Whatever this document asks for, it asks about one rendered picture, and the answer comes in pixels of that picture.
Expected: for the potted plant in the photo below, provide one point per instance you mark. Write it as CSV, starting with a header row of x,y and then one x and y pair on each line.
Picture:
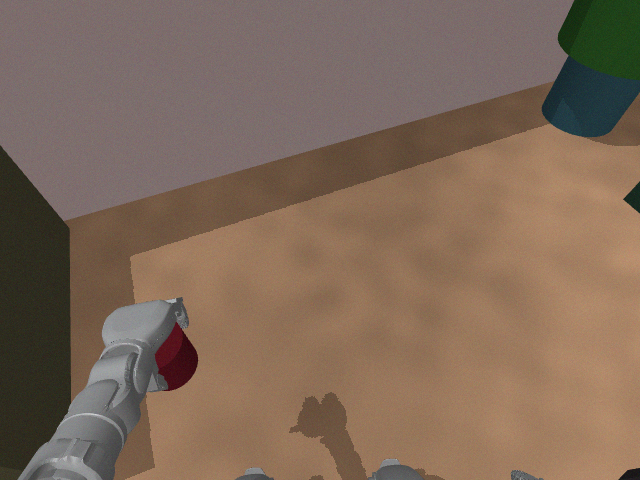
x,y
601,76

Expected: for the left robot arm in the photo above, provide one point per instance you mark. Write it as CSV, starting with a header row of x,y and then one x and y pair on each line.
x,y
91,436

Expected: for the left robot hand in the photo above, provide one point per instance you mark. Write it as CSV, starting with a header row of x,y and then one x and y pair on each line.
x,y
149,322

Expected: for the mug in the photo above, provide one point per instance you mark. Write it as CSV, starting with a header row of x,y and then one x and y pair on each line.
x,y
176,359

